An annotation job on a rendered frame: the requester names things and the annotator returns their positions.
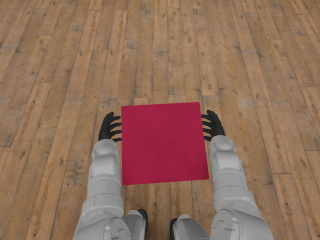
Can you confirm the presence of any left robot hand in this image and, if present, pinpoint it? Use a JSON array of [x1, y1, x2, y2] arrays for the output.
[[98, 111, 122, 143]]

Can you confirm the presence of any left robot upper arm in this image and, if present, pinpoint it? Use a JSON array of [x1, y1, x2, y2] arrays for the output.
[[72, 216, 132, 240]]

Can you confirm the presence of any left robot foot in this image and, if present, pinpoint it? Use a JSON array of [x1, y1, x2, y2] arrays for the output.
[[137, 209, 148, 240]]

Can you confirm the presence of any right robot upper arm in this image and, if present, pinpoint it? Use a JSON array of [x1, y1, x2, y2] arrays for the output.
[[210, 208, 273, 240]]

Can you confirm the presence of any robot left shin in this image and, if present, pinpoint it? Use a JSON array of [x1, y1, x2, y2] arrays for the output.
[[127, 210, 143, 217]]

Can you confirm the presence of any left robot forearm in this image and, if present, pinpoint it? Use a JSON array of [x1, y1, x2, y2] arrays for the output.
[[73, 139, 124, 236]]

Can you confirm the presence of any right robot hand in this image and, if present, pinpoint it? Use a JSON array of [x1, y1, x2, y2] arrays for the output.
[[201, 110, 226, 142]]

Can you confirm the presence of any right robot forearm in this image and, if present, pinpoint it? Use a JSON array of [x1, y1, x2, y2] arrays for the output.
[[209, 135, 266, 222]]

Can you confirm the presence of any carton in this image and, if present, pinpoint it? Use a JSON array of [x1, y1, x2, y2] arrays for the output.
[[121, 102, 209, 186]]

